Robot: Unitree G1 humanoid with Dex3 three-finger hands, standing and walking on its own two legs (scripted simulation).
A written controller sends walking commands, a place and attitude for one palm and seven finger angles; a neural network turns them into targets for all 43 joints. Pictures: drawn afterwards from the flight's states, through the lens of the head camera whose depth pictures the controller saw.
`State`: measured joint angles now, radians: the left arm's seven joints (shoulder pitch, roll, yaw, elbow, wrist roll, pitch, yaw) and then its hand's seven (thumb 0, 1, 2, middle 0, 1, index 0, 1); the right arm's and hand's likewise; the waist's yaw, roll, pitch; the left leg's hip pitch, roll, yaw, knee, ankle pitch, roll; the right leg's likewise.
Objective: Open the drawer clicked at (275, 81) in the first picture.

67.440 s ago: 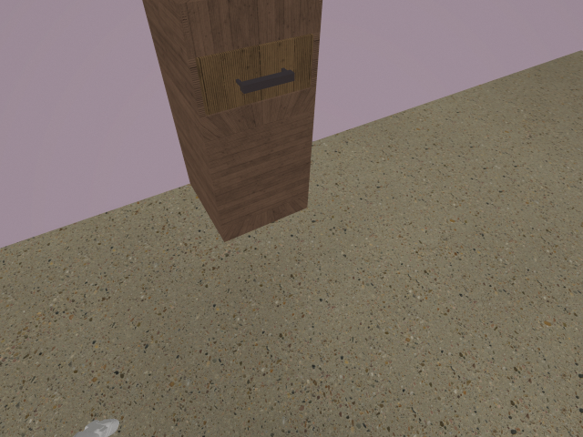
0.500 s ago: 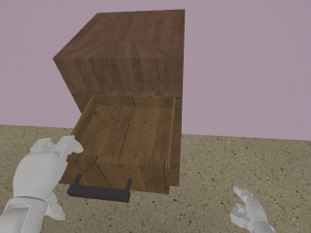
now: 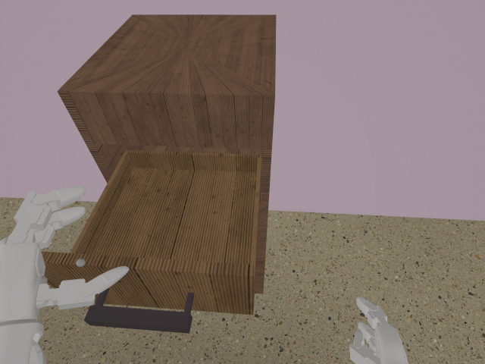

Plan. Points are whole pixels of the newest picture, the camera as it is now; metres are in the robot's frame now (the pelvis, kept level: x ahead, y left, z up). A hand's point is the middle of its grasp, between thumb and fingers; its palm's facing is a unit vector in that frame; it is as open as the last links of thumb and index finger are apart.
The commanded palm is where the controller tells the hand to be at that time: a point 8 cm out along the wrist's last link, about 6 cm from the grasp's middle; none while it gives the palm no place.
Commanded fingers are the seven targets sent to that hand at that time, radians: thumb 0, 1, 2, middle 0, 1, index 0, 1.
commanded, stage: draw the hand back to the body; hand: left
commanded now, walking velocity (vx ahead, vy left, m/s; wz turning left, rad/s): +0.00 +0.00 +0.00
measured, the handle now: (143, 306) +0.22 +0.21 -0.05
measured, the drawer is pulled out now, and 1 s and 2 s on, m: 0.30 0.30 0.30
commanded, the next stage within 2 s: step back with the hand held close in 0.54 s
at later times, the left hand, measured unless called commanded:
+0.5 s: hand (70, 266) +0.19 +0.24 +0.15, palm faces +0.41 -0.82 -0.41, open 7.7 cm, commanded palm +0.13 +0.28 +0.17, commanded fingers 0.00 0.90 0.90 -0.20 -0.30 -0.20 -0.30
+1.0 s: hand (57, 289) +0.16 +0.25 +0.14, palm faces +0.28 -0.83 -0.49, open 7.4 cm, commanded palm +0.09 +0.29 +0.17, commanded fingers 0.00 0.90 0.90 -0.20 -0.30 -0.20 -0.30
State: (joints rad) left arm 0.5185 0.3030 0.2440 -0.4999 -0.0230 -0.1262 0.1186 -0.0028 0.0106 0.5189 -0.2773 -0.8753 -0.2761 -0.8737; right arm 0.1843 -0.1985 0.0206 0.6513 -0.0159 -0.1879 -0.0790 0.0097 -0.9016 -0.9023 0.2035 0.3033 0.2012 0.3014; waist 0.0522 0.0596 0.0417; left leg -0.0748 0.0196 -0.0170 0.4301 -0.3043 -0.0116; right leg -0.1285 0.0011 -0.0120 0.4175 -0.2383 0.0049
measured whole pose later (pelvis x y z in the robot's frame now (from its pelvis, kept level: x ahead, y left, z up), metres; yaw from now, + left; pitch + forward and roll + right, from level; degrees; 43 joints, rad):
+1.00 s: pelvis -0.03 +0.01 +0.00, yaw +1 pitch +2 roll -1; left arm 0.67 0.39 0.36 -0.61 -0.04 -0.18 0.12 0.02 0.89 0.90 -0.22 -0.30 -0.22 -0.30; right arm 0.16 -0.21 -0.03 0.56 0.01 -0.06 -0.08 0.01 -0.90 -0.90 0.20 0.30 0.20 0.30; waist -0.02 -0.02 0.06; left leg -0.27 -0.01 -0.03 0.52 -0.28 0.01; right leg -0.31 -0.03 -0.02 0.48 -0.21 0.02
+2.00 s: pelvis -0.22 -0.06 -0.01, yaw +3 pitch +3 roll +0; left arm 0.66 0.40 0.35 -0.64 -0.03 -0.21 0.16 0.02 0.89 0.90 -0.22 -0.30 -0.22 -0.30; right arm 0.14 -0.22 -0.03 0.58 0.00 -0.08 -0.09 0.01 -0.90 -0.90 0.20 0.30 0.20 0.30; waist -0.04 -0.05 0.04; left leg -0.25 0.02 0.03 0.48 -0.28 0.01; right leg -0.41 0.00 -0.09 0.48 -0.13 -0.04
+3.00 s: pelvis -0.31 -0.07 +0.00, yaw +1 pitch +0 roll -1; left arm 0.58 0.42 0.31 -0.48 0.00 -0.22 0.12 0.01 0.89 0.90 -0.21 -0.30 -0.21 -0.30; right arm 0.20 -0.22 -0.02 0.65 0.01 -0.14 -0.03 0.01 -0.90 -0.90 0.20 0.30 0.20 0.30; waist -0.01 -0.02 0.02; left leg -0.25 0.00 0.04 0.51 -0.26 0.03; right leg -0.25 -0.01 -0.11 0.47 -0.22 -0.02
